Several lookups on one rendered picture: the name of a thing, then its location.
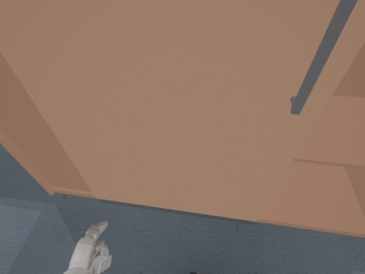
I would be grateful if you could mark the wardrobe door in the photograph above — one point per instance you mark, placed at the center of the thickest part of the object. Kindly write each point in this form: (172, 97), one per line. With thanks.
(25, 126)
(178, 104)

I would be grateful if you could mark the left robot hand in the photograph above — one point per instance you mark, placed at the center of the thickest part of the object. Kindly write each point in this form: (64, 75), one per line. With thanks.
(86, 250)

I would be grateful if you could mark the handle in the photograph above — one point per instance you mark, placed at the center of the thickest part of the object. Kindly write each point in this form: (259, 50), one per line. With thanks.
(325, 48)

